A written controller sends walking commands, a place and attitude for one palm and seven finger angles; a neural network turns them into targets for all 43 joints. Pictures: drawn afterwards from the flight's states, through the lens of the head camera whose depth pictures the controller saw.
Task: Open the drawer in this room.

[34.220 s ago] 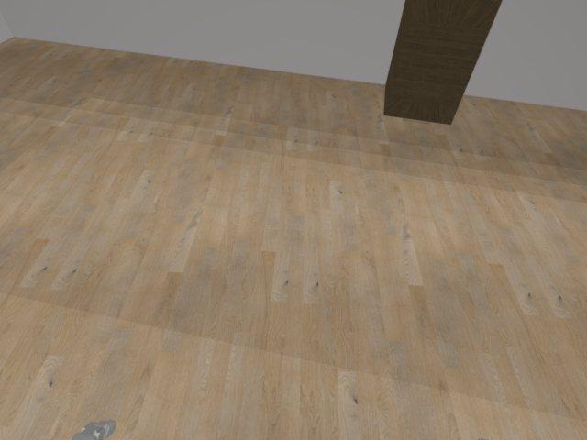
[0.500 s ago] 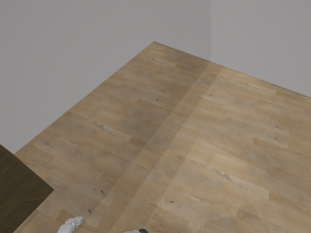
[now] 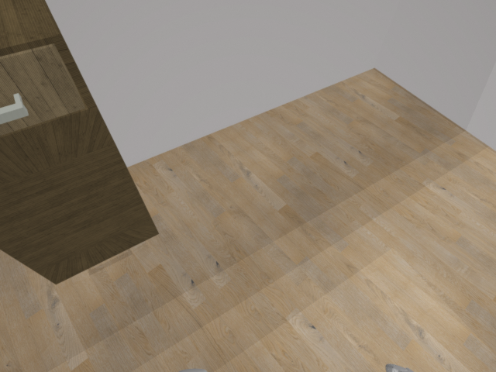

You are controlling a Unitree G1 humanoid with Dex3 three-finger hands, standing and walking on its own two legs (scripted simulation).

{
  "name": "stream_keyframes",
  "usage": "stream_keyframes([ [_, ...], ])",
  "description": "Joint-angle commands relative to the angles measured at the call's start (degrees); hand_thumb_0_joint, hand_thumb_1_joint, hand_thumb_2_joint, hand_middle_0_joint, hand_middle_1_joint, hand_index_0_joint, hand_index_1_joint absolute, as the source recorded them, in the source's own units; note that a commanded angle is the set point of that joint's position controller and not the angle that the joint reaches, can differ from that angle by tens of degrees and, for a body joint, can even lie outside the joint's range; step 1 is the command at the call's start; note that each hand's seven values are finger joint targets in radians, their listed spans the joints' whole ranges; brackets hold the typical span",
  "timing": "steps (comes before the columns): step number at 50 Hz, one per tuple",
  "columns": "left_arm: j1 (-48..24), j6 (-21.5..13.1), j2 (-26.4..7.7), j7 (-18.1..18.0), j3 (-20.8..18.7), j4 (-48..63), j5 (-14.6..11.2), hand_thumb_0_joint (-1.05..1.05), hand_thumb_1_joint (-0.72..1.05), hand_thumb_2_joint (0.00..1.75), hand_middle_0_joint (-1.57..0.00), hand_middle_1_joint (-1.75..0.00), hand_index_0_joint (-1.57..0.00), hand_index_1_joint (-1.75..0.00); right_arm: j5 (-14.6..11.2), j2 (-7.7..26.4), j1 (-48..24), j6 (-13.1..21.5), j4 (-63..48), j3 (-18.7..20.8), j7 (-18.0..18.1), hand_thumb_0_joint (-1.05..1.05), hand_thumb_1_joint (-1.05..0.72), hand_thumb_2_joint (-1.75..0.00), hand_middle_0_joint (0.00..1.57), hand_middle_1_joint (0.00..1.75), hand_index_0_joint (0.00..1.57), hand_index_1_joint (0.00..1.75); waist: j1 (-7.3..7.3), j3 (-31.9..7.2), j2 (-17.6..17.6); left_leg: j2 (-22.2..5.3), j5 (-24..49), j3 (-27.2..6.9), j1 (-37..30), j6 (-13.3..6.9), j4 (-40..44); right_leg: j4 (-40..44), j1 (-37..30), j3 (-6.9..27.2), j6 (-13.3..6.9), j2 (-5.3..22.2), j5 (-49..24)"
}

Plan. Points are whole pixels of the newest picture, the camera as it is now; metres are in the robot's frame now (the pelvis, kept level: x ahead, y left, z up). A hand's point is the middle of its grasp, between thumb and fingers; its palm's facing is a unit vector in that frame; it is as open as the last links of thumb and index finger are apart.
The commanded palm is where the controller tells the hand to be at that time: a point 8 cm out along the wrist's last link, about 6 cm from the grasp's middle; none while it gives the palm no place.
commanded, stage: turn to face it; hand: left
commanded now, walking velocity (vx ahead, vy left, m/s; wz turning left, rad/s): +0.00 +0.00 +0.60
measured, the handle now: out of the picture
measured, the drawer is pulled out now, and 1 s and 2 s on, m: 0.00 0.00 0.00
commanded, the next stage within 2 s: take the last steps up to it in 0.86 s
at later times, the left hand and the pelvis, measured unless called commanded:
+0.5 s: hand out of the picture +0.08 +0.21 -0.14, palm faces +0.26 -0.92 -0.30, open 7.4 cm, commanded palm none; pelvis +0.00 -0.02 +0.00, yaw +16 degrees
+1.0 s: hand out of the picture -0.14 +0.18 -0.18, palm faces +0.56 -0.79 -0.24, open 7.4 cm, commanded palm none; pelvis -0.03 -0.01 +0.00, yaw +30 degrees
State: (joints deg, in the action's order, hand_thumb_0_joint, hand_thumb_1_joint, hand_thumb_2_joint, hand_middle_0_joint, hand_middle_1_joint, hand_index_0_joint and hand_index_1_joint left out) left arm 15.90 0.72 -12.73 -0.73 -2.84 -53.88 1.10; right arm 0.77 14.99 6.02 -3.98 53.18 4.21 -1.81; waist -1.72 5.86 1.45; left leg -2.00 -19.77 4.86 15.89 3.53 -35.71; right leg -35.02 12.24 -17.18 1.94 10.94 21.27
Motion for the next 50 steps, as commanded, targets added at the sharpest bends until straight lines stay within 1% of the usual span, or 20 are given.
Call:
stream_keyframes([
  [1, -2.64, -0.39, -6.24, -0.01, -1.9, 6.62, -0.8, 0.0, 0.9, 0.9, -0.2, -0.3, -0.2, -0.3, 0.15, 15.69, 10.78, 3.16, -2.32, 3.98, 1.13, 0.0, -0.9, -0.9, 0.2, 0.3, 0.2, 0.3, 6.99, -14.6, -19.14, -21.15, 50.73, -26.56, -25.04, -12.53, 13.05, -23.32, 21.15, 6.21, 3.41, -2.53, 15.5],
  [2, -6.04, 0.44, -7.09, -0.53, -1.62, 7.62, -0.33, 0.0, 0.9, 0.9, -0.2, -0.3, -0.2, -0.3, -0.27, 16.03, 13.24, 2.52, -0.74, 3.73, 1.41, 0.0, -0.9, -0.9, 0.2, 0.3, 0.2, 0.3, 7.64, -14.11, -14.83, -23.29, 55.54, -22.85, -22.21, -16.45, 11.75, -27.94, 21.3, 11.63, 2.75, -2.36, 18.08],
  [5, -7.62, 0.85, -7.27, -0.28, -2.26, 5.61, -0.47, 0.0, 0.9, 0.9, -0.2, -0.3, -0.2, -0.3, 0.36, 10.81, 4.85, 2.82, -2.73, 2.39, 2.59, 0.0, -0.9, -0.9, 0.2, 0.3, 0.2, 0.3, 4.68, -6.9, -13.89, -14.83, 43.29, -18.06, -12.38, -14.03, 13.07, -30.76, 21.23, 15.48, 3.09, -2.43, 8.21],
  [8, -5.09, 1.0, -7.31, 0.19, -2.41, 4.49, -0.46, 0.0, 0.9, 0.9, -0.2, -0.3, -0.2, -0.3, 0.33, 9.65, 1.69, 3.2, -4.01, 1.8, 2.39, 0.0, -0.9, -0.9, 0.2, 0.3, 0.2, 0.3, 2.49, -6.37, -11.27, -10.84, 37.12, -15.2, -9.87, -11.89, 14.21, -29.12, 18.54, 15.25, 3.51, -3.98, 2.97],
  [16, -9.92, 0.9, -6.39, -0.08, -1.85, 7.66, -0.61, 0.0, 0.9, 0.9, -0.2, -0.3, -0.2, -0.3, 0.7, 10.23, 4.57, 2.82, -4.28, 2.54, 1.98, 0.0, -0.9, -0.9, 0.2, 0.3, 0.2, 0.3, 3.76, -7.0, -11.37, -10.05, 29.94, -22.99, -8.29, -13.53, 14.13, -16.9, 15.51, 16.23, 3.82, -6.72, 3.94],
  [21, -6.13, -0.07, -6.24, -0.33, -1.73, 7.49, -1.22, 0.0, 0.9, 0.9, -0.2, -0.3, -0.2, -0.3, 0.63, 9.91, 2.75, 2.37, -5.13, 2.99, 1.99, 0.0, -0.9, -0.9, 0.2, 0.3, 0.2, 0.3, 1.6, -9.33, -11.41, -7.33, 33.5, -26.07, -2.98, -11.8, 8.74, 0.8, 2.26, 14.94, 2.72, -9.84, -1.48],
  [22, -3.62, -0.58, -6.99, -0.46, -1.95, 6.93, -1.25, 0.0, 0.9, 0.9, -0.2, -0.3, -0.2, -0.3, 0.27, 9.42, 2.22, 2.35, -5.41, 2.93, 1.93, 0.0, -0.9, -0.9, 0.2, 0.3, 0.2, 0.3, 0.08, -10.27, -9.93, -5.58, 28.84, -25.2, 0.79, -9.76, 5.95, 8.86, -4.31, 14.96, 2.53, -8.95, -8.11],
  [23, -1.22, -1.33, -10.04, -0.79, -2.51, 6.4, -0.7, 0.0, 0.9, 0.9, -0.2, -0.3, -0.2, -0.3, -0.29, 6.68, 3.03, 2.53, -5.62, 2.62, 1.66, 0.0, -0.9, -0.9, 0.2, 0.3, 0.2, 0.3, -0.91, -12.28, -2.06, -1.63, 17.5, -21.91, 8.18, -6.2, -0.19, 15.91, -13.94, 20.91, 0.84, -2.04, -13.02],
  [24, 0.17, -1.76, -15.46, -1.32, -3.6, 6.36, 0.27, 0.0, 0.9, 0.9, -0.2, -0.3, -0.2, -0.3, -0.54, 3.05, 3.34, 2.64, -6.83, 2.04, 1.34, 0.0, -0.9, -0.9, 0.2, 0.3, 0.2, 0.3, -1.55, -12.71, 15.13, 7.02, -10.09, -9.97, 18.45, -1.27, -14.11, 17.02, -19.13, 35.89, -5.68, 14.39, -24.04],
  [25, 0.39, -1.42, -15.31, -1.42, -3.28, 6.58, -0.26, 0.0, 0.9, 0.9, -0.2, -0.3, -0.2, -0.3, -0.08, 5.82, 2.4, 2.14, -7.03, 2.55, 1.62, 0.0, -0.9, -0.9, 0.2, 0.3, 0.2, 0.3, -1.62, -11.58, 11.6, 4.99, -16.28, -10.65, 17.28, -1.27, -25.1, 16.15, -11.55, 36.2, -10.63, 18.87, -30.01],
  [26, -2.97, -1.7, -12.04, -1.56, -2.9, 7.16, -0.38, 0.0, 0.9, 0.9, -0.2, -0.3, -0.2, -0.3, 0.22, 6.13, 3.86, 1.34, -5.44, 2.83, 1.42, 0.0, -0.9, -0.9, 0.2, 0.3, 0.2, 0.3, 0.32, -9.19, 8.43, 3.37, -11.69, -12.56, 16.06, -1.33, -31.69, 17.23, -6.17, 31.74, -10.8, 15.41, -24.54],
  [29, -9.46, -1.4, -8.45, -1.37, -1.81, 8.62, -0.34, 0.0, 0.9, 0.9, -0.2, -0.3, -0.2, -0.3, 0.45, 4.71, 6.45, 0.3, -2.48, 2.76, 0.38, 0.0, -0.9, -0.9, 0.2, 0.3, 0.2, 0.3, 3.48, -4.43, 8.14, 1.38, -3.46, -9.31, 15.99, -0.19, -37.14, 16.85, -1.52, 20.82, -7.54, 8.39, -19.81],
  [31, -7.37, -1.77, -8.03, -1.23, -1.62, 7.94, -0.2, 0.0, 0.9, 0.9, -0.2, -0.3, -0.2, -0.3, 0.47, 3.86, 6.47, 0.16, -1.92, 2.26, 0.22, 0.0, -0.9, -0.9, 0.2, 0.3, 0.2, 0.3, 2.88, -3.85, 9.68, 1.33, -0.96, -7.9, 16.02, 0.48, -35.85, 16.94, -2.4, 17.22, -6.75, 6.72, -21.55],
  [39, 1.02, -1.55, -10.42, -1.24, -2.55, 3.54, 0.59, 0.0, 0.9, 0.9, -0.2, -0.3, -0.2, -0.3, -0.07, 1.55, -0.31, 0.71, -2.5, 0.67, 0.5, 0.0, -0.9, -0.9, 0.2, 0.3, 0.2, 0.3, -1.21, -3.93, 9.35, 0.59, -6.53, -2.77, 10.16, 0.66, -15.91, 15.16, -6.29, 14.77, -9.53, 9.84, -28.76],
  [44, 0.65, -1.27, -11.37, -1.04, -2.97, 1.37, 0.67, 0.0, 0.9, 0.9, -0.2, -0.3, -0.2, -0.3, -0.52, 1.04, 2.35, 1.98, -1.55, -0.02, 1.03, 0.0, -0.9, -0.9, 0.2, 0.3, 0.2, 0.3, 0.09, -6.76, 10.98, 1.44, -3.44, -0.27, 1.0, -0.86, -1.37, 10.7, -5.34, 13.5, -8.54, 10.22, -30.4],
  [46, -0.29, -0.7, -10.33, -0.88, -2.75, 1.2, -0.19, 0.0, 0.9, 0.9, -0.2, -0.3, -0.2, -0.3, -0.33, 3.05, 6.32, 2.94, -0.18, 0.14, 1.07, 0.0, -0.9, -0.9, 0.2, 0.3, 0.2, 0.3, 2.75, -8.72, 4.56, 0.13, 9.23, -1.46, -10.32, -1.94, 12.29, 3.14, 1.01, 9.77, -3.95, 7.38, -22.71],
  [47, 0.93, -0.21, -6.96, -0.77, -2.23, 2.05, -0.64, 0.0, 0.9, 0.9, -0.2, -0.3, -0.2, -0.3, 0.1, 8.19, 8.07, 3.65, -0.17, 1.3, 1.31, 0.0, -0.9, -0.9, 0.2, 0.3, 0.2, 0.3, 3.65, -10.79, -10.15, -11.0, 19.45, -15.77, -17.26, -5.69, 16.77, -7.37, 10.5, 6.37, -0.05, 0.71, -6.62],
  [48, -1.01, 0.22, -3.57, -0.75, -0.67, 3.39, -0.62, 0.0, 0.9, 0.9, -0.2, -0.3, -0.2, -0.3, 0.12, 12.4, 10.12, 3.34, 0.15, 2.09, 1.91, 0.0, -0.9, -0.9, 0.2, 0.3, 0.2, 0.3, 4.75, -9.5, -20.06, -20.4, 36.68, -25.66, -15.7, -11.48, 18.44, -15.61, 17.16, 9.5, 2.04, -3.97, 15.34],
  [49, -2.43, 0.65, -4.71, -0.97, -0.76, 2.89, -0.41, 0.0, 0.9, 0.9, -0.2, -0.3, -0.2, -0.3, 0.35, 11.63, 9.52, 2.81, 0.51, 1.65, 2.2, 0.0, -0.9, -0.9, 0.2, 0.3, 0.2, 0.3, 4.73, -8.3, -14.62, -20.9, 30.76, -21.19, -11.4, -13.58, 17.85, -20.4, 14.23, 13.8, 0.85, -3.15, 14.54],
  [50, -3.1, 0.89, -4.09, -0.94, -0.92, 1.51, -0.13, 0.0, 0.9, 0.9, -0.2, -0.3, -0.2, -0.3, 0.68, 8.76, 7.61, 3.39, 0.8, 0.88, 2.81, 0.0, -0.9, -0.9, 0.2, 0.3, 0.2, 0.3, 4.24, -6.63, -16.54, -17.32, 20.51, -20.82, -8.5, -12.9, 20.82, -21.89, 14.62, 15.58, 0.93, -3.4, 11.89],
])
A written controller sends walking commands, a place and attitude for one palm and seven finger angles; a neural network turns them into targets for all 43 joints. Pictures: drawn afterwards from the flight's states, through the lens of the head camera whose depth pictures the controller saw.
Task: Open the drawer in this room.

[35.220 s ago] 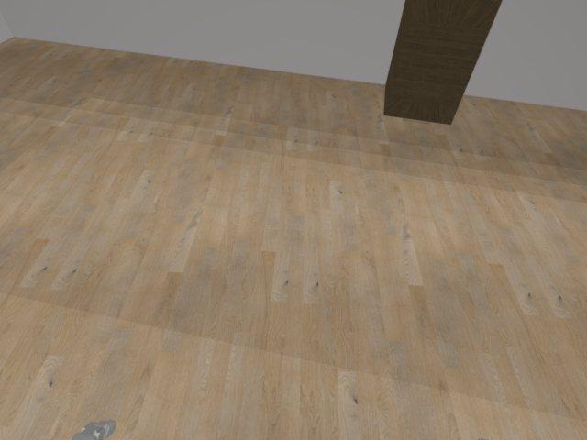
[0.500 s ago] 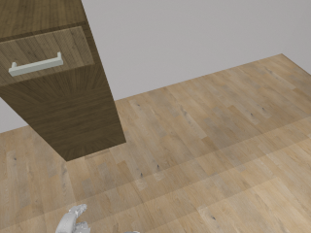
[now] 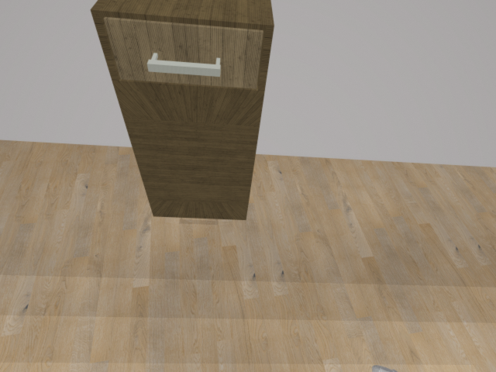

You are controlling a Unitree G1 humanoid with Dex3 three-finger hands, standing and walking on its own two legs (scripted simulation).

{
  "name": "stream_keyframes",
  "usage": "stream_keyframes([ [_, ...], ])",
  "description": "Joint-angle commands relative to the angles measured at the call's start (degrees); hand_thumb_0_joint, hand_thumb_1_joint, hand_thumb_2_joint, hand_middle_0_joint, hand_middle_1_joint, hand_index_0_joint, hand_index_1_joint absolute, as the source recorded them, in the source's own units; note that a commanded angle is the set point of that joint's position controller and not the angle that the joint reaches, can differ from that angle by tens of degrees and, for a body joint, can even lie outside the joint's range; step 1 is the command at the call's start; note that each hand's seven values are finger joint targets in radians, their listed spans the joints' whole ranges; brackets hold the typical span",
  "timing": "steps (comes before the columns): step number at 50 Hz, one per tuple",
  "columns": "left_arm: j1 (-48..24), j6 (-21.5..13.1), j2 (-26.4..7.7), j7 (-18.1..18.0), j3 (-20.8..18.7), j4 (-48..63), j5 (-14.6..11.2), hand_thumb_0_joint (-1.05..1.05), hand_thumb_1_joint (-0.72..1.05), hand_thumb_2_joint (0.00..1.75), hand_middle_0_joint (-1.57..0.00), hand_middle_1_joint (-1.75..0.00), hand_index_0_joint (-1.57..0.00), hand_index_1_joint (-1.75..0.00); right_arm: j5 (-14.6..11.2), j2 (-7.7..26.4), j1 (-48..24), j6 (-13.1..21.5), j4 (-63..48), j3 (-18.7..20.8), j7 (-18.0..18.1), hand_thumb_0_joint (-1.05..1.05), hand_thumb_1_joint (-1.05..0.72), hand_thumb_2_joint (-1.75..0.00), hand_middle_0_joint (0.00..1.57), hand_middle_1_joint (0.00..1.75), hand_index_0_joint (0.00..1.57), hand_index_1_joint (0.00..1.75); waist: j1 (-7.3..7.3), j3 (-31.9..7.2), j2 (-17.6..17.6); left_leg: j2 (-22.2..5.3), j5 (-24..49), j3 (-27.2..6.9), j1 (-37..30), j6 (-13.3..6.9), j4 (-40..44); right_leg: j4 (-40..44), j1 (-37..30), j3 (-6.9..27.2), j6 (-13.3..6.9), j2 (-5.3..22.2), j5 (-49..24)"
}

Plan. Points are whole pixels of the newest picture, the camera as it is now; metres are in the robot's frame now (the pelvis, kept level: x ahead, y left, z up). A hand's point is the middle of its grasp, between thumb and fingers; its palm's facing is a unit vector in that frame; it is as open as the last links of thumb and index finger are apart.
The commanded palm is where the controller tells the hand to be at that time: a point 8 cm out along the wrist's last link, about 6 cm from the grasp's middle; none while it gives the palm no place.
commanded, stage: take the last steps up to it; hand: left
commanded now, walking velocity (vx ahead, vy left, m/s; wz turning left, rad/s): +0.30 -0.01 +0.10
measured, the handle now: (185, 63) +0.79 +0.25 +0.05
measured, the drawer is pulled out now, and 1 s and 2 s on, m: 0.00 0.00 0.00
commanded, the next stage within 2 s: come to a stop and stand still in 1.00 s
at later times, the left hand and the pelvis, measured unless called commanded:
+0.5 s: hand (156, 368) +0.14 +0.17 -0.14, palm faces +0.00 -0.98 -0.18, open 7.4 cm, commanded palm none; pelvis +0.06 -0.02 +0.02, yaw +1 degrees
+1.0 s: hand out of the picture +0.12 +0.07 -0.14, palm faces +0.20 -0.96 -0.18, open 7.3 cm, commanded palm none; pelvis +0.20 -0.08 +0.02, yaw +5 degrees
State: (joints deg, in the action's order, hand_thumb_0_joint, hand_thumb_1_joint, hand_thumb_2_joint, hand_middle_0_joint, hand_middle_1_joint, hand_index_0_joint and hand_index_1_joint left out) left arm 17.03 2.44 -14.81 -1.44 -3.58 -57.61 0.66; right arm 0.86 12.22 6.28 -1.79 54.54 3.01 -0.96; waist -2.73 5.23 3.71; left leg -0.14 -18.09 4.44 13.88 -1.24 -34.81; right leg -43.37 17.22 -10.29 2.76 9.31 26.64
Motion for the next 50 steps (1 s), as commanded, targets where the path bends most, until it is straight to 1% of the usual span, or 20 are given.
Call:
stream_keyframes([
  [1, -4.61, -0.79, -2.57, 0.27, -0.31, 4.27, 0.51, 0.0, 0.9, 0.9, -0.2, -0.3, -0.2, -0.3, 0.71, 10.72, 5.84, 1.33, -0.77, 1.78, 2.32, 0.0, -0.9, -0.9, 0.2, 0.3, 0.2, 0.3, 4.8, -3.43, -19.94, -17.63, 9.0, -21.01, -5.82, -7.88, 21.76, -16.54, 12.49, 8.77, 0.0, -2.42, 3.54],
  [3, -3.27, -1.33, -2.49, 1.35, -0.25, 2.27, 0.95, 0.0, 0.9, 0.9, -0.2, -0.3, -0.2, -0.3, 0.52, 8.4, 5.43, 2.12, -0.58, 1.02, 2.39, 0.0, -0.9, -0.9, 0.2, 0.3, 0.2, 0.3, 3.81, -0.88, -15.06, -14.63, 1.5, -18.55, -6.75, -6.8, 23.6, -19.64, 15.27, 9.12, -0.32, -2.91, -3.42],
  [6, -2.02, -2.28, -1.87, 1.97, 0.3, 0.47, 1.1, 0.0, 0.9, 0.9, -0.2, -0.3, -0.2, -0.3, 0.06, 7.18, 9.63, 3.5, 0.98, 0.9, 2.46, 0.0, -0.9, -0.9, 0.2, 0.3, 0.2, 0.3, 4.06, -1.82, -10.01, -13.12, 3.5, -16.68, -11.35, -6.39, 24.52, -20.13, 17.54, 8.59, 0.2, -3.27, -8.03],
  [11, -3.24, -2.85, -0.91, 1.94, 0.34, 0.38, 1.04, 0.0, 0.9, 0.9, -0.2, -0.3, -0.2, -0.3, 0.0, 4.93, 15.33, 4.69, 3.42, 1.34, 2.73, 0.0, -0.9, -0.9, 0.2, 0.3, 0.2, 0.3, 4.49, -1.71, -9.4, -14.58, 9.43, -16.41, -15.43, -8.06, 24.88, -18.25, 20.63, 8.77, 0.86, -2.72, -10.07],
  [18, -9.19, -2.64, 0.54, 2.66, 0.36, 2.16, 0.65, 0.0, 0.9, 0.9, -0.2, -0.3, -0.2, -0.3, 0.37, 4.62, 18.5, 5.18, 5.69, 1.25, 2.91, 0.0, -0.9, -0.9, 0.2, 0.3, 0.2, 0.3, 4.93, 3.56, -10.91, -16.31, 5.05, -16.48, -11.34, -9.72, 27.69, -10.14, 20.99, 8.47, 0.65, -1.35, -11.96],
  [24, -12.47, -3.49, 1.89, 3.18, 0.19, 3.68, 0.25, 0.0, 0.9, 0.9, -0.2, -0.3, -0.2, -0.3, 0.96, 5.36, 19.16, 4.98, 7.43, 1.45, 2.62, 0.0, -0.9, -0.9, 0.2, 0.3, 0.2, 0.3, 4.86, 3.54, -11.23, -15.63, 3.54, -14.96, -4.11, -9.09, 25.4, 3.12, 9.04, 5.69, -0.52, -3.29, -10.34],
  [26, -9.45, -3.9, 2.19, 3.18, -0.2, 2.79, 0.33, 0.0, 0.9, 0.9, -0.2, -0.3, -0.2, -0.3, 1.0, 5.33, 18.5, 4.8, 7.85, 1.48, 2.61, 0.0, -0.9, -0.9, 0.2, 0.3, 0.2, 0.3, 3.28, 2.06, -10.25, -14.3, 4.05, -12.88, -1.8, -7.87, 22.01, 7.94, 2.16, 4.24, -0.94, -4.93, -12.26],
  [27, -6.19, -4.2, 1.84, 3.05, -0.45, 1.7, 0.36, 0.0, 0.9, 0.9, -0.2, -0.3, -0.2, -0.3, 0.9, 5.15, 18.39, 4.69, 8.09, 1.46, 2.6, 0.0, -0.9, -0.9, 0.2, 0.3, 0.2, 0.3, 1.83, 0.23, -8.61, -12.78, 4.03, -11.59, 0.01, -6.51, 18.13, 11.73, -4.01, 3.25, -1.15, -5.87, -14.57],
  [28, -0.04, -4.74, 0.26, 2.72, -0.76, -0.46, 0.51, 0.0, 0.9, 0.9, -0.2, -0.3, -0.2, -0.3, 0.71, 4.26, 18.56, 4.68, 8.4, 1.31, 2.47, 0.0, -0.9, -0.9, 0.2, 0.3, 0.2, 0.3, -0.69, -2.62, -4.58, -9.77, 4.66, -8.96, 2.26, -4.59, 10.29, 15.5, -12.41, 3.9, -1.69, -6.07, -14.72],
  [29, 7.54, -5.52, -3.79, 2.21, -1.55, -2.67, 0.83, 0.0, 0.9, 0.9, -0.2, -0.3, -0.2, -0.3, 0.2, 2.49, 19.18, 4.84, 8.02, 1.06, 1.96, 0.0, -0.9, -0.9, 0.2, 0.3, 0.2, 0.3, -3.6, -7.66, 4.86, -4.99, 0.71, -3.55, 9.59, -2.08, -3.71, 20.54, -23.57, 12.76, -4.17, 1.41, -7.11],
  [30, 13.61, -5.91, -9.17, 1.52, -2.59, -4.21, 0.64, 0.0, 0.9, 0.9, -0.2, -0.3, -0.2, -0.3, -0.1, -0.67, 19.11, 4.72, 5.99, 0.37, 1.65, 0.0, -0.9, -0.9, 0.2, 0.3, 0.2, 0.3, -4.66, -9.87, 18.17, 1.38, -16.17, -0.3, 20.54, -0.34, -20.62, 28.9, -28.59, 33.81, -8.44, 15.27, -3.13],
  [31, 12.4, -5.59, -8.83, 1.01, -2.22, -3.54, -0.24, 0.0, 0.9, 0.9, -0.2, -0.3, -0.2, -0.3, 0.07, 1.7, 16.37, 4.13, 4.8, 0.91, 1.46, 0.0, -0.9, -0.9, 0.2, 0.3, 0.2, 0.3, -4.12, -6.96, 10.31, -1.16, -15.04, -4.96, 22.07, -0.76, -29.06, 33.42, -21.95, 37.23, -10.69, 17.35, 2.48],
  [32, 6.96, -5.9, -6.94, 0.85, -2.19, -2.54, -0.25, 0.0, 0.9, 0.9, -0.2, -0.3, -0.2, -0.3, 0.05, 1.08, 16.51, 4.17, 5.35, 1.25, 1.19, 0.0, -0.9, -0.9, 0.2, 0.3, 0.2, 0.3, -1.82, -4.89, 6.53, -3.67, -8.67, -6.2, 22.85, -0.89, -32.4, 34.56, -17.84, 34.7, -10.9, 15.71, 7.84],
  [33, 3.32, -6.11, -5.24, 0.82, -1.85, -1.72, -0.16, 0.0, 0.9, 0.9, -0.2, -0.3, -0.2, -0.3, 0.15, 0.52, 15.1, 4.01, 5.83, 1.32, 1.06, 0.0, -0.9, -0.9, 0.2, 0.3, 0.2, 0.3, -0.77, -2.22, 5.31, -4.95, -4.86, -5.98, 22.99, -0.49, -34.83, 35.04, -12.88, 33.61, -10.68, 14.75, 8.93],
  [34, 0.53, -6.03, -2.43, 0.58, -1.01, -1.11, -0.27, 0.0, 0.9, 0.9, -0.2, -0.3, -0.2, -0.3, 0.33, 0.39, 15.24, 3.39, 6.49, 1.62, 0.81, 0.0, -0.9, -0.9, 0.2, 0.3, 0.2, 0.3, 1.12, 0.27, 2.07, -6.21, -0.51, -6.51, 20.96, -0.23, -34.85, 35.3, -7.72, 27.23, -9.46, 12.49, 6.12],
  [36, -0.18, -6.79, 1.46, 0.48, 0.22, -1.29, -0.06, 0.0, 0.9, 0.9, -0.2, -0.3, -0.2, -0.3, 0.65, -1.77, 17.24, 2.46, 7.61, 1.36, 0.57, 0.0, -0.9, -0.9, 0.2, 0.3, 0.2, 0.3, 3.3, 1.57, 0.32, -6.54, 4.69, -5.5, 17.58, 0.93, -32.81, 36.09, -2.74, 18.12, -7.88, 8.46, -4.26],
  [39, 3.06, -7.54, 2.72, 0.23, 0.47, -2.48, 0.32, 0.0, 0.9, 0.9, -0.2, -0.3, -0.2, -0.3, 0.85, -2.33, 17.1, 1.88, 7.3, 1.53, 0.31, 0.0, -0.9, -0.9, 0.2, 0.3, 0.2, 0.3, 3.58, 0.92, 1.13, -6.5, 7.5, -4.45, 18.69, 2.25, -29.63, 35.79, -4.82, 13.29, -8.32, 6.72, -14.08],
  [43, 6.51, -8.23, 1.76, 0.28, 0.83, -3.95, 0.23, 0.0, 0.9, 0.9, -0.2, -0.3, -0.2, -0.3, 0.71, -1.19, 10.69, 1.78, 4.95, 1.4, 0.0, 0.0, -0.9, -0.9, 0.2, 0.3, 0.2, 0.3, 2.65, 1.55, 0.84, -6.87, 9.48, -4.12, 22.79, 3.49, -24.62, 35.4, -9.38, 11.55, -9.33, 7.23, -23.65],
  [46, 8.07, -8.5, 1.58, 0.26, 1.02, -4.68, 0.34, 0.0, 0.9, 0.9, -0.2, -0.3, -0.2, -0.3, 0.58, -0.63, 6.19, 1.89, 3.16, 1.1, -0.3, 0.0, -0.9, -0.9, 0.2, 0.3, 0.2, 0.3, 2.24, 2.95, 0.9, -6.98, 10.1, -3.92, 23.91, 3.13, -19.94, 35.66, -11.05, 10.88, -10.76, 7.72, -26.27],
  [50, 10.74, -8.25, 1.0, 0.03, 1.17, -6.08, 0.59, 0.0, 0.9, 0.9, -0.2, -0.3, -0.2, -0.3, 0.45, -1.21, 0.15, 2.34, 1.05, 0.24, -0.52, 0.0, -0.9, -0.9, 0.2, 0.3, 0.2, 0.3, 0.79, 3.26, 0.0, -6.03, 8.05, -1.96, 20.49, 2.48, -10.33, 33.51, -12.9, 10.0, -11.86, 8.66, -34.02],
])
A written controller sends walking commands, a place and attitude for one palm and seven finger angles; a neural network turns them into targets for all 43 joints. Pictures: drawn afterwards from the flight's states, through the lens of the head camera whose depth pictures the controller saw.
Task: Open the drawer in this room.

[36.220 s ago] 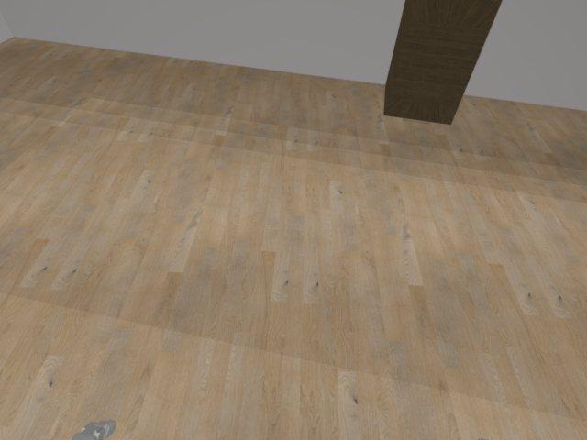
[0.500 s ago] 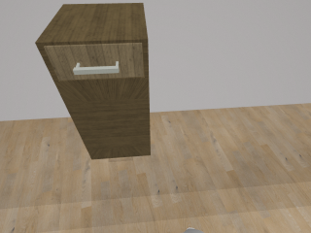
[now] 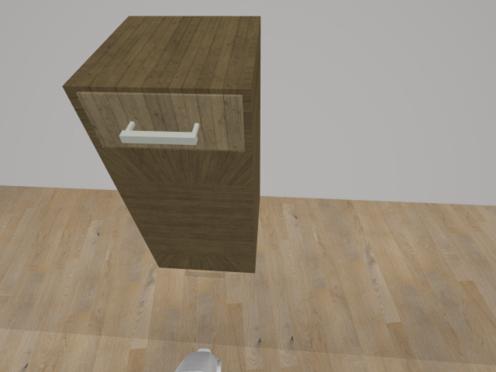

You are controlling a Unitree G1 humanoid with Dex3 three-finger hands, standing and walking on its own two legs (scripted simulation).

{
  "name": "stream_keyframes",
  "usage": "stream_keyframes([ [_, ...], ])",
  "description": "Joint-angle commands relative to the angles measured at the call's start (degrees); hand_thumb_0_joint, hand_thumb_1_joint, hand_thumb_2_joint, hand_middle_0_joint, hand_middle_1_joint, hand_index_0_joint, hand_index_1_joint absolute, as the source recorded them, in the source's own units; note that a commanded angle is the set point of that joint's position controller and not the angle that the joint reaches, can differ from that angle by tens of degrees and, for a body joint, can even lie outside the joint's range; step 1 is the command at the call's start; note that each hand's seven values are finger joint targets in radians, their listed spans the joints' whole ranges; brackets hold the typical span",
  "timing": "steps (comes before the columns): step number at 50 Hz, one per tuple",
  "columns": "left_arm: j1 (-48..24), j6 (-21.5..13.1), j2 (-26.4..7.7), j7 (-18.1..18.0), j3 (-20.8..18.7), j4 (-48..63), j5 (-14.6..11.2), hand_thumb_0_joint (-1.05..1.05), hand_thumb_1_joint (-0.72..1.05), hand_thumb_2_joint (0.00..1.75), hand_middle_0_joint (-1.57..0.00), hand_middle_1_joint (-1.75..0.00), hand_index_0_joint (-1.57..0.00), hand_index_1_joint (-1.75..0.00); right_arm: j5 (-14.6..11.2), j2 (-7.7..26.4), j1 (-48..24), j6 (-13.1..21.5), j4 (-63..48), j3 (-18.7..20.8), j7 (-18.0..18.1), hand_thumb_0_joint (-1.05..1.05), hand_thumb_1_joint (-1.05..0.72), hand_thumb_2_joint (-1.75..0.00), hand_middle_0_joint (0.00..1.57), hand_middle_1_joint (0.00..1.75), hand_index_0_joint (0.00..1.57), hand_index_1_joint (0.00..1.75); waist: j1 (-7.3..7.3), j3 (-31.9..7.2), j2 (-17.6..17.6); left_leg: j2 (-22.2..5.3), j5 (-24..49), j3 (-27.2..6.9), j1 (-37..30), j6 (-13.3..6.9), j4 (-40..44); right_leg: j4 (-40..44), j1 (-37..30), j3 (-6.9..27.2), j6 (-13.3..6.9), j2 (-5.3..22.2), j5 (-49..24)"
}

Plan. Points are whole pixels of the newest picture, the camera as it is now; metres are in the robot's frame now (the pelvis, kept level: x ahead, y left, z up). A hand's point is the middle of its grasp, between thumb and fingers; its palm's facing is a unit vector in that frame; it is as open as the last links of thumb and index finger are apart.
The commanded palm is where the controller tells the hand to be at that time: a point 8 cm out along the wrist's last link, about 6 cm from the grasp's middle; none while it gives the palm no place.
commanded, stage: come to a stop and stand still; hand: left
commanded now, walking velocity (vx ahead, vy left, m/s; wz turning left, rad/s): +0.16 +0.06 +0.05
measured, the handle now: (161, 132) +0.62 +0.27 +0.03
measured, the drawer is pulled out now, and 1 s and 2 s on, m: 0.00 0.00 0.00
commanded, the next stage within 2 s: look again from close up in 1.78 s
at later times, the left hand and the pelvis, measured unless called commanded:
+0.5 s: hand out of the picture +0.14 +0.23 -0.18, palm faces +0.07 -0.96 -0.27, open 7.4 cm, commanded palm none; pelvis +0.08 +0.01 -0.01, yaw -1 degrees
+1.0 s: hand out of the picture +0.09 +0.15 -0.15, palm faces +0.10 -0.95 -0.29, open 7.3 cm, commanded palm none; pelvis +0.07 -0.04 +0.00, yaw +2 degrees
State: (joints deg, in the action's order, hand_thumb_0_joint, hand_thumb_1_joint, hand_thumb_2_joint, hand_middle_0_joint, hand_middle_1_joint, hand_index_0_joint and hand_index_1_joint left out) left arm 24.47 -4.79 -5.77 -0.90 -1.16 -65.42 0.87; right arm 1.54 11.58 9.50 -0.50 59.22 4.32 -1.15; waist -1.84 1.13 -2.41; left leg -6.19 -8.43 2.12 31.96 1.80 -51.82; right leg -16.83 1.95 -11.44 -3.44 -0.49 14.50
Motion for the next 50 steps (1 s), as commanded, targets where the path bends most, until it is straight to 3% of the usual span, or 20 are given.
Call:
stream_keyframes([
  [1, 3.76, -0.84, -8.37, -0.56, -1.32, 1.39, 0.42, 0.0, 0.9, 0.9, -0.2, -0.3, -0.2, -0.3, -0.22, -0.83, -4.03, 1.3, -4.04, -1.26, -0.38, 0.0, -0.9, -0.9, 0.2, 0.3, 0.2, 0.3, -0.52, 6.38, 7.0, 0.79, -2.37, 1.06, 1.3, -0.82, 9.08, 5.78, 0.72, 10.53, -5.53, 18.23, -25.0],
  [5, 5.45, 0.17, -9.07, -0.81, -1.73, 0.11, 0.63, 0.0, 0.9, 0.9, -0.2, -0.3, -0.2, -0.3, -0.37, -0.99, -5.62, 2.44, -4.64, -1.99, 0.01, 0.0, -0.9, -0.9, 0.2, 0.3, 0.2, 0.3, -1.35, 3.38, 9.31, 4.05, -6.17, 3.45, -4.88, -2.49, 16.89, -1.37, -4.19, 8.43, -4.63, 17.65, -38.38],
  [7, 2.95, 0.7, -8.18, -1.39, -1.14, 0.04, 0.17, 0.0, 0.9, 0.9, -0.2, -0.3, -0.2, -0.3, -0.19, -0.04, 2.01, 3.08, -1.52, -2.28, 1.38, 0.0, -0.9, -0.9, 0.2, 0.3, 0.2, 0.3, 2.52, -1.59, 9.81, 6.3, 5.83, 4.27, -17.71, -2.48, 27.42, -13.03, -3.42, 5.17, -0.81, 13.69, -47.63],
  [8, 3.2, 1.04, -7.05, -1.6, -0.55, 0.48, -0.25, 0.0, 0.9, 0.9, -0.2, -0.3, -0.2, -0.3, 0.03, 2.97, 7.44, 3.54, 0.09, -1.81, 2.15, 0.0, -0.9, -0.9, 0.2, 0.3, 0.2, 0.3, 4.22, -7.51, 6.66, 0.6, 28.58, 1.08, -31.69, -3.7, 26.46, -21.46, 3.49, 3.63, 2.2, 10.62, -38.51],
  [9, 5.73, 1.19, -4.75, -1.95, 0.38, 0.55, -1.01, 0.0, 0.9, 0.9, -0.2, -0.3, -0.2, -0.3, -0.38, 7.26, 11.61, 3.63, 1.06, -1.16, 2.77, 0.0, -0.9, -0.9, 0.2, 0.3, 0.2, 0.3, 4.5, -14.27, -3.66, -11.68, 59.39, -10.98, -46.87, -8.94, 20.01, -29.36, 16.54, 3.31, 4.43, 5.81, -8.77],
  [10, 7.29, 1.72, -4.16, -2.19, 0.59, 0.25, -1.37, 0.0, 0.9, 0.9, -0.2, -0.3, -0.2, -0.3, -1.59, 8.27, 12.53, 2.86, 1.75, -0.97, 3.41, 0.0, -0.9, -0.9, 0.2, 0.3, 0.2, 0.3, 4.48, -15.53, -6.13, -18.7, 78.27, -13.7, -45.77, -15.04, 23.13, -36.46, 17.41, 7.77, 4.92, 4.51, 20.95],
  [11, 6.5, 2.61, -5.11, -2.33, -0.05, 0.59, -1.0, 0.0, 0.9, 0.9, -0.2, -0.3, -0.2, -0.3, -1.87, 8.16, 9.55, 2.33, 1.66, -1.22, 3.99, 0.0, -0.9, -0.9, 0.2, 0.3, 0.2, 0.3, 3.22, -10.82, -3.42, -18.96, 76.31, -10.85, -41.11, -16.45, 25.28, -38.55, 18.1, 11.0, 4.7, 5.16, 23.37],
  [14, 1.48, 5.08, -6.22, -2.47, -1.13, 1.33, -0.35, 0.0, 0.9, 0.9, -0.2, -0.3, -0.2, -0.3, -1.35, 5.96, 2.51, 0.83, 0.33, -0.82, 4.89, 0.0, -0.9, -0.9, 0.2, 0.3, 0.2, 0.3, 2.27, -0.08, -4.49, -15.17, 58.11, -7.12, -27.51, -13.51, 29.32, -40.8, 20.65, 12.69, 5.5, 6.11, 18.1],
  [21, -2.72, 8.0, -7.9, -0.94, -4.12, 7.11, -0.07, 0.0, 0.9, 0.9, -0.2, -0.3, -0.2, -0.3, -0.38, 6.49, -2.83, 0.09, -3.43, 1.06, 4.12, 0.0, -0.9, -0.9, 0.2, 0.3, 0.2, 0.3, 0.27, -4.01, -6.5, -13.02, 34.39, -3.09, -20.27, -11.6, 30.88, -49.17, 22.96, 12.92, 6.27, 3.81, 9.64],
  [27, -6.45, 6.63, -8.04, -0.19, -3.07, 10.21, -0.06, 0.0, 0.9, 0.9, -0.2, -0.3, -0.2, -0.3, 0.39, 7.9, -4.41, -0.51, -4.5, 1.5, 2.56, 0.0, -0.9, -0.9, 0.2, 0.3, 0.2, 0.3, 0.25, -3.56, -11.65, -9.44, 12.05, -4.68, -16.7, -9.07, 29.81, -24.92, 13.63, 8.21, 5.26, 3.43, 8.24],
  [28, -4.43, 6.03, -8.66, -0.22, -3.1, 9.57, -0.08, 0.0, 0.9, 0.9, -0.2, -0.3, -0.2, -0.3, 0.21, 8.06, -4.35, -0.65, -4.4, 1.41, 2.32, 0.0, -0.9, -0.9, 0.2, 0.3, 0.2, 0.3, -0.98, -4.55, -10.19, -8.13, 7.24, -4.03, -15.99, -7.46, 27.12, -17.2, 9.57, 7.77, 5.32, 3.34, 3.6],
  [29, -3.43, 5.24, -10.43, -0.3, -3.08, 9.04, 0.26, 0.0, 0.9, 0.9, -0.2, -0.3, -0.2, -0.3, -0.23, 6.86, -2.63, -0.68, -4.06, 1.18, 1.95, 0.0, -0.9, -0.9, 0.2, 0.3, 0.2, 0.3, -1.27, -4.98, -4.89, -4.76, 1.31, -2.79, -14.3, -4.84, 23.13, -8.64, 5.5, 8.2, 5.45, 3.61, -2.74],
  [30, -4.58, 4.22, -14.75, -0.62, -3.33, 9.58, 0.91, 0.0, 0.9, 0.9, -0.2, -0.3, -0.2, -0.3, -0.86, 2.94, 0.3, -0.79, -4.01, 0.48, 1.6, 0.0, -0.9, -0.9, 0.2, 0.3, 0.2, 0.3, -0.49, -4.48, 8.22, 1.11, -12.28, 0.65, -10.47, -1.05, 14.2, -0.93, 4.93, 19.15, 3.64, 13.11, -7.18],
  [31, -7.92, 4.12, -19.36, -0.69, -3.52, 11.13, 1.07, 0.0, 0.9, 0.9, -0.2, -0.3, -0.2, -0.3, -1.11, 1.52, -0.87, -1.38, -5.85, -0.03, 1.43, 0.0, -0.9, -0.9, 0.2, 0.3, 0.2, 0.3, -0.07, -0.81, 19.04, 5.01, -24.51, -0.07, -7.01, 0.26, 7.12, 1.66, 11.35, 30.64, -1.0, 22.84, -13.67],
  [32, -8.88, 4.36, -19.55, -0.64, -3.24, 12.09, 0.7, 0.0, 0.9, 0.9, -0.2, -0.3, -0.2, -0.3, -0.92, 3.99, -1.27, -2.25, -5.9, 0.3, 1.47, 0.0, -0.9, -0.9, 0.2, 0.3, 0.2, 0.3, -0.63, -0.77, 13.82, 4.18, -24.6, -4.07, -9.92, -0.25, 2.4, 2.87, 16.23, 29.76, -4.88, 24.8, -9.86],
  [34, -12.64, 4.56, -18.64, -1.07, -4.07, 12.48, 0.71, 0.0, 0.9, 0.9, -0.2, -0.3, -0.2, -0.3, -0.4, 4.89, -0.69, -3.0, -5.01, 0.57, 1.33, 0.0, -0.9, -0.9, 0.2, 0.3, 0.2, 0.3, 0.66, 2.56, 15.06, 4.1, -19.35, -5.44, -6.26, -0.52, -4.69, 3.35, 16.64, 29.22, -4.22, 22.19, -5.64],
  [36, -13.83, 4.48, -16.39, -0.99, -3.57, 12.95, 0.34, 0.0, 0.9, 0.9, -0.2, -0.3, -0.2, -0.3, -0.23, 6.21, 2.01, -2.75, -3.02, 0.8, 0.96, 0.0, -0.9, -0.9, 0.2, 0.3, 0.2, 0.3, 1.28, 4.05, 13.48, 4.02, -13.5, -5.42, -4.73, 0.1, -8.53, 1.79, 14.52, 23.69, -3.13, 18.98, -8.74],
  [38, -12.37, 4.17, -15.95, -1.01, -3.77, 12.78, 0.26, 0.0, 0.9, 0.9, -0.2, -0.3, -0.2, -0.3, -0.37, 6.22, 3.77, -2.43, -2.57, 0.74, 0.77, 0.0, -0.9, -0.9, 0.2, 0.3, 0.2, 0.3, 0.8, 1.67, 12.75, 4.72, -11.14, -4.82, -3.76, 0.82, -8.64, 0.4, 9.42, 21.03, -2.92, 18.12, -12.95],
  [44, -6.43, 4.09, -15.2, -1.57, -4.22, 10.5, 0.47, 0.0, 0.9, 0.9, -0.2, -0.3, -0.2, -0.3, -0.52, 4.99, 2.39, -2.29, -3.54, 0.21, 0.95, 0.0, -0.9, -0.9, 0.2, 0.3, 0.2, 0.3, -1.79, -0.84, 11.15, 4.64, -13.68, -4.07, -3.55, 1.77, -2.27, -0.2, 2.01, 22.24, -5.21, 20.19, -16.67],
  [50, -5.96, 4.42, -16.17, -1.19, -4.43, 8.97, 1.02, 0.0, 0.9, 0.9, -0.2, -0.3, -0.2, -0.3, -1.13, 2.92, 2.62, -1.41, -3.59, -0.66, 1.22, 0.0, -0.9, -0.9, 0.2, 0.3, 0.2, 0.3, -1.79, -1.94, 13.92, 5.88, -16.75, -1.15, -11.69, 0.55, 12.13, -0.6, 3.79, 21.76, -5.99, 18.7, -17.27],
])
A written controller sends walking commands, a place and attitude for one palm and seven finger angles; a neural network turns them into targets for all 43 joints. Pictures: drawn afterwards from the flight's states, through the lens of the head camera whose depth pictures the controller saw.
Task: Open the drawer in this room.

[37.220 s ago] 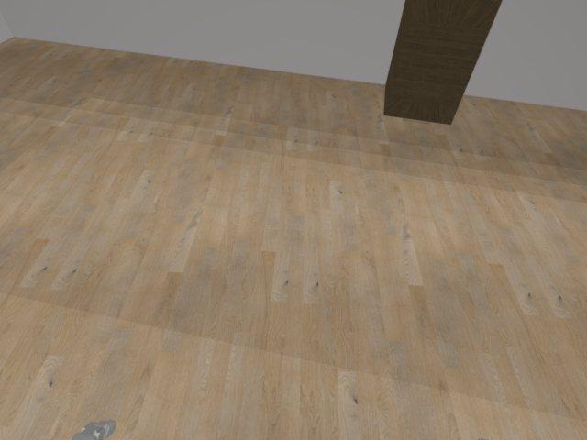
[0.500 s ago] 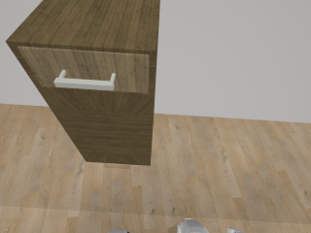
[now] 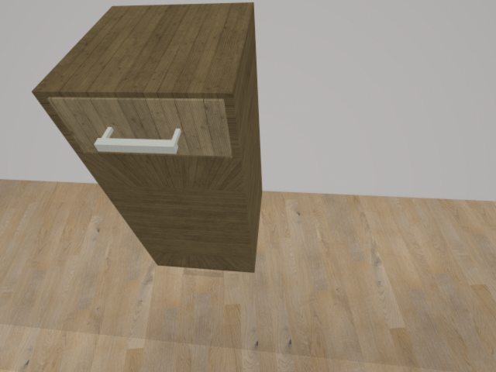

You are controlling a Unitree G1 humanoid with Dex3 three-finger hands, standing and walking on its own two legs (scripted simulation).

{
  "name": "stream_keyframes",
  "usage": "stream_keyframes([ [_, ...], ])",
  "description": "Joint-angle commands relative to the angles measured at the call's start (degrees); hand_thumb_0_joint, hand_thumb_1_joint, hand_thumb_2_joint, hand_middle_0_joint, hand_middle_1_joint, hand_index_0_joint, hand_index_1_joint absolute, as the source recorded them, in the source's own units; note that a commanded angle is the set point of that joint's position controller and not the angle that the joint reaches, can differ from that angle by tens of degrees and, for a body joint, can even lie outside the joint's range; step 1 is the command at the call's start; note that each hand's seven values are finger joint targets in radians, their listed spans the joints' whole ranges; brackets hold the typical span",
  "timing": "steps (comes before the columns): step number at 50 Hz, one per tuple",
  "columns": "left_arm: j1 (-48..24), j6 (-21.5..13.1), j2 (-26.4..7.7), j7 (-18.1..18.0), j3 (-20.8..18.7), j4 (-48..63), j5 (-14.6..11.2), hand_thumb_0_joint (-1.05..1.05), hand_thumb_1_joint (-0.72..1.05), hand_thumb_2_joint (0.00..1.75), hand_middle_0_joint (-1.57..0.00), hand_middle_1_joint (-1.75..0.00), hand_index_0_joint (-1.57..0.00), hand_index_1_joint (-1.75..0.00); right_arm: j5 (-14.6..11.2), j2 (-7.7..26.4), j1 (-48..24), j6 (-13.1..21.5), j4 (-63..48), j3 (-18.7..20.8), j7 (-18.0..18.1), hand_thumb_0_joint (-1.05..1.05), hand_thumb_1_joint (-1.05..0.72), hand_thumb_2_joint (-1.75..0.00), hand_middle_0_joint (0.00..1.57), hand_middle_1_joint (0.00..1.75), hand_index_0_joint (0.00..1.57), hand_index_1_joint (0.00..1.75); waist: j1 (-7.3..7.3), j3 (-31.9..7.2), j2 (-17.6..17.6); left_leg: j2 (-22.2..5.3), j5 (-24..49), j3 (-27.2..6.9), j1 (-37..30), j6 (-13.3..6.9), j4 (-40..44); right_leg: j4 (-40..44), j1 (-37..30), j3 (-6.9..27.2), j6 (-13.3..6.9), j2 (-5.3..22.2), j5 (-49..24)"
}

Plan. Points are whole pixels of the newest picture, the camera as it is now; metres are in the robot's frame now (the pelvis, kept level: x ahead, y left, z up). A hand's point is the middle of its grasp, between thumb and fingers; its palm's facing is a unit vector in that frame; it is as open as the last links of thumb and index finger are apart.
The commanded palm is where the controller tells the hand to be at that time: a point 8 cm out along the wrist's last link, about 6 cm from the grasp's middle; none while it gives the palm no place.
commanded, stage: come to a stop and stand still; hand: left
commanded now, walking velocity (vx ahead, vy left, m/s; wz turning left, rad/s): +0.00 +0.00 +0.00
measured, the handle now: (139, 139) +0.56 +0.30 +0.02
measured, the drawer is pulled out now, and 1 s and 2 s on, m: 0.00 0.00 0.00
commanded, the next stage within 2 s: look again from close up in 0.78 s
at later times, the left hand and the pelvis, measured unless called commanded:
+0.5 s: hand out of the picture +0.01 +0.22 -0.18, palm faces +0.02 -0.98 -0.20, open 7.3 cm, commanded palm none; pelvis +0.01 +0.05 -0.01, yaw -1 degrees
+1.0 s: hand out of the picture +0.04 +0.24 -0.19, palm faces +0.01 -0.98 -0.22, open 7.3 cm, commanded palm none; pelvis +0.02 +0.05 -0.01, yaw +0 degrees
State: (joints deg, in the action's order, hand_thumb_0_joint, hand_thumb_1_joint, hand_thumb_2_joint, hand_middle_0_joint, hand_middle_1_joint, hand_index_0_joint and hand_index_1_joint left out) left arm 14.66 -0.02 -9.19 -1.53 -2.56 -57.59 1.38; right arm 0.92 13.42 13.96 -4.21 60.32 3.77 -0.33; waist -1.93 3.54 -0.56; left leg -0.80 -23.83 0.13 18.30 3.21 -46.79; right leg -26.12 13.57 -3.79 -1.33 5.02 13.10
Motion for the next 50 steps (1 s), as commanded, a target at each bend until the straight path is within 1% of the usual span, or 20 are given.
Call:
stream_keyframes([
  [1, 3.14, -0.25, -12.67, -0.48, -3.03, 0.81, 0.45, 0.0, 0.9, 0.9, -0.2, -0.3, -0.2, -0.3, -0.49, 0.83, -0.76, 2.46, -4.14, -0.21, 0.48, 0.0, -0.9, -0.9, 0.2, 0.3, 0.2, 0.3, -1.07, -4.48, 12.35, 0.78, 0.33, 1.6, -0.05, -1.07, 9.66, 8.62, -6.58, 13.36, -7.49, 12.31, -14.05],
  [4, 0.18, 0.25, -11.23, -0.39, -2.45, 0.05, -0.19, 0.0, 0.9, 0.9, -0.2, -0.3, -0.2, -0.3, -0.62, 0.14, 4.52, 3.38, -1.77, -0.61, 0.88, 0.0, -0.9, -0.9, 0.2, 0.3, 0.2, 0.3, 2.11, -4.31, 10.8, 0.94, 11.42, 3.16, -13.03, -1.73, 23.51, 5.43, 2.52, 9.77, -3.42, 8.4, -4.16],
  [5, 0.23, 0.54, -9.28, -0.32, -1.93, 0.27, -0.53, 0.0, 0.9, 0.9, -0.2, -0.3, -0.2, -0.3, -0.54, 1.44, 5.59, 3.95, -1.45, -0.67, 1.03, 0.0, -0.9, -0.9, 0.2, 0.3, 0.2, 0.3, 2.59, -4.47, 5.77, -1.53, 12.21, 0.76, -16.12, -2.41, 26.5, 2.16, 5.92, 8.04, -1.78, 5.44, 0.64],
  [6, 1.4, 0.75, -6.58, -0.11, -1.35, 0.34, -0.85, 0.0, 0.9, 0.9, -0.2, -0.3, -0.2, -0.3, -0.06, 4.62, 5.16, 4.41, -1.83, -0.19, 1.23, 0.0, -0.9, -0.9, 0.2, 0.3, 0.2, 0.3, 2.24, -4.02, -5.35, -9.31, 12.15, -9.01, -15.33, -4.95, 29.92, -3.43, 9.45, 4.23, 0.32, 0.96, 5.59],
  [7, 1.93, 0.88, -4.43, -0.02, -0.89, 0.27, -0.78, 0.0, 0.9, 0.9, -0.2, -0.3, -0.2, -0.3, 0.09, 7.26, 3.35, 4.22, -2.76, 0.17, 1.48, 0.0, -0.9, -0.9, 0.2, 0.3, 0.2, 0.3, 1.73, -1.78, -11.75, -15.96, 8.62, -15.12, -8.94, -8.24, 34.74, -7.84, 8.31, 0.11, 1.83, -1.34, 10.8],
  [9, 1.85, 0.68, -3.62, 0.45, -0.36, -0.53, -0.36, 0.0, 0.9, 0.9, -0.2, -0.3, -0.2, -0.3, 0.3, 5.94, -1.11, 4.25, -3.47, -0.5, 1.88, 0.0, -0.9, -0.9, 0.2, 0.3, 0.2, 0.3, 0.3, 2.4, -7.71, -14.57, 3.71, -13.2, -1.05, -10.27, 37.59, -12.81, 6.19, 1.39, 1.65, -1.11, 10.44],
  [10, 1.55, 0.97, -3.71, 0.41, -0.12, -1.93, -0.14, 0.0, 0.9, 0.9, -0.2, -0.3, -0.2, -0.3, 0.21, 4.42, -1.89, 4.64, -2.65, -0.94, 2.13, 0.0, -0.9, -0.9, 0.2, 0.3, 0.2, 0.3, 0.48, 2.66, -13.06, -12.63, 7.44, -11.04, -1.91, -9.89, 38.09, -13.72, 5.21, 1.76, 1.89, -0.48, 10.13],
  [11, 2.23, 0.9, -4.26, 0.47, 0.05, -2.71, -0.23, 0.0, 0.9, 0.9, -0.2, -0.3, -0.2, -0.3, 0.12, 3.14, -2.2, 4.65, -2.22, -1.42, 2.38, 0.0, -0.9, -0.9, 0.2, 0.3, 0.2, 0.3, 0.12, 2.58, -13.72, -11.25, 13.49, -8.64, -3.1, -9.79, 36.21, -13.55, 4.48, 2.26, 1.76, -0.43, 9.07],
  [13, 3.26, 0.3, -4.27, 0.5, 0.48, -3.75, -0.63, 0.0, 0.9, 0.9, -0.2, -0.3, -0.2, -0.3, -0.03, 2.22, -1.53, 4.83, -1.42, -1.87, 2.77, 0.0, -0.9, -0.9, 0.2, 0.3, 0.2, 0.3, 0.1, 0.99, -12.37, -9.75, 26.68, -5.08, -7.61, -9.4, 31.35, -8.54, 3.21, 2.39, 1.72, -0.5, 6.83],
  [15, 5.03, -0.3, -4.18, 0.31, 0.85, -4.92, -0.74, 0.0, 0.9, 0.9, -0.2, -0.3, -0.2, -0.3, -0.28, 2.23, -0.33, 5.02, -0.76, -1.69, 2.95, 0.0, -0.9, -0.9, 0.2, 0.3, 0.2, 0.3, -0.24, -0.76, -5.32, -7.94, 32.2, -3.64, -10.97, -7.63, 26.14, 1.19, -0.19, 3.19, 1.99, -0.37, -2.18],
  [17, 5.26, -0.91, -5.89, -0.12, 0.92, -5.75, -0.68, 0.0, 0.9, 0.9, -0.2, -0.3, -0.2, -0.3, -0.73, 1.01, 1.48, 5.21, -0.34, -1.8, 2.84, 0.0, -0.9, -0.9, 0.2, 0.3, 0.2, 0.3, 1.21, -2.66, 0.09, -4.93, 27.7, -1.44, -10.51, -4.85, 23.39, 3.45, -4.34, 6.44, 0.65, 2.64, -17.78],
  [18, 4.76, -0.89, -6.32, -0.23, 1.11, -5.8, -0.76, 0.0, 0.9, 0.9, -0.2, -0.3, -0.2, -0.3, -0.86, 0.74, 1.92, 5.24, -0.16, -1.84, 2.7, 0.0, -0.9, -0.9, 0.2, 0.3, 0.2, 0.3, 1.59, -2.36, -0.57, -4.43, 23.68, -1.56, -10.26, -4.53, 24.61, 3.52, -4.48, 6.37, 0.35, 3.64, -17.47],
  [20, 3.75, -1.06, -5.52, -0.43, 1.13, -5.8, -0.78, 0.0, 0.9, 0.9, -0.2, -0.3, -0.2, -0.3, -0.61, 0.84, 2.1, 4.9, 0.6, -1.68, 2.73, 0.0, -0.9, -0.9, 0.2, 0.3, 0.2, 0.3, 1.93, -2.2, 7.28, -4.86, 23.97, -1.23, -11.5, -3.9, 23.61, 2.88, -3.55, 6.34, -0.01, 2.93, -20.01],
  [30, 3.26, -0.75, -4.81, -0.73, 1.26, -5.66, -1.14, 0.0, 0.9, 0.9, -0.2, -0.3, -0.2, -0.3, -0.44, -0.16, 3.97, 5.54, 3.49, -2.84, 2.98, 0.0, -0.9, -0.9, 0.2, 0.3, 0.2, 0.3, 1.24, -1.6, -2.01, -5.24, 26.96, -1.4, -11.46, -3.86, 26.54, 4.27, -6.63, 4.67, 0.33, 1.9, -16.01],
  [43, 3.94, -0.77, -4.13, -0.85, 1.47, -6.04, -1.28, 0.0, 0.9, 0.9, -0.2, -0.3, -0.2, -0.3, -0.53, -1.0, 7.42, 5.7, 4.95, -2.92, 3.27, 0.0, -0.9, -0.9, 0.2, 0.3, 0.2, 0.3, 1.41, -0.35, -0.06, -5.44, 26.86, -1.35, -11.59, -3.88, 27.67, 5.03, -7.54, 3.97, 0.4, 1.61, -15.54],
  [44, 2.72, -1.52, -14.12, -0.82, 1.36, 0.07, -0.61, 0.0, 0.9, 0.9, -0.2, -0.3, -0.2, -0.3, 0.02, 7.38, 4.05, 5.13, -2.63, -1.42, 2.09, 0.0, -0.9, -0.9, 0.2, 0.3, 0.2, 0.3, 2.75, 3.84, 3.37, -3.53, 24.57, -3.25, -7.21, -3.86, 25.9, 1.19, -3.51, 5.14, -1.15, -0.49, -12.5],
  [45, 3.57, -1.99, -9.97, -1.3, 0.17, 0.36, -0.85, 0.0, 0.9, 0.9, -0.2, -0.3, -0.2, -0.3, 0.73, 6.72, 3.34, 6.35, -3.66, -1.21, 2.62, 0.0, -0.9, -0.9, 0.2, 0.3, 0.2, 0.3, 1.45, -2.38, 1.24, -4.36, 26.83, -2.31, -6.14, -5.05, 20.6, -2.06, -5.55, 6.17, -1.04, 1.3, -16.71],
  [46, 3.57, -2.37, -11.94, -1.16, -0.96, 0.49, -0.27, 0.0, 0.9, 0.9, -0.2, -0.3, -0.2, -0.3, 0.72, 6.55, 4.68, 7.1, -3.42, -0.19, 3.33, 0.0, -0.9, -0.9, 0.2, 0.3, 0.2, 0.3, 2.44, -9.37, -1.6, -3.8, 34.51, -2.2, -8.52, -5.31, 18.64, -4.86, -8.8, 6.02, -1.89, 2.19, -30.56],
  [47, 5.04, -2.46, -10.81, -1.27, -0.46, 0.82, -0.63, 0.0, 0.9, 0.9, -0.2, -0.3, -0.2, -0.3, 0.25, 5.56, 5.87, 7.12, -3.21, -0.48, 3.65, 0.0, -0.9, -0.9, 0.2, 0.3, 0.2, 0.3, 2.09, -12.43, -0.38, -3.86, 36.07, -1.77, -9.39, -5.6, 16.9, -5.06, -11.21, 5.83, -2.28, 2.63, -34.93],
  [50, 6.23, -1.51, -8.65, -1.52, 0.12, 1.68, -0.64, 0.0, 0.9, 0.9, -0.2, -0.3, -0.2, -0.3, -0.13, 3.2, 6.35, 5.89, -3.7, -0.87, 3.22, 0.0, -0.9, -0.9, 0.2, 0.3, 0.2, 0.3, 2.45, -9.68, 5.9, -2.77, 24.88, -0.45, -5.87, -5.29, 16.63, -4.29, -11.2, 6.09, -2.19, 3.03, -34.76],
])
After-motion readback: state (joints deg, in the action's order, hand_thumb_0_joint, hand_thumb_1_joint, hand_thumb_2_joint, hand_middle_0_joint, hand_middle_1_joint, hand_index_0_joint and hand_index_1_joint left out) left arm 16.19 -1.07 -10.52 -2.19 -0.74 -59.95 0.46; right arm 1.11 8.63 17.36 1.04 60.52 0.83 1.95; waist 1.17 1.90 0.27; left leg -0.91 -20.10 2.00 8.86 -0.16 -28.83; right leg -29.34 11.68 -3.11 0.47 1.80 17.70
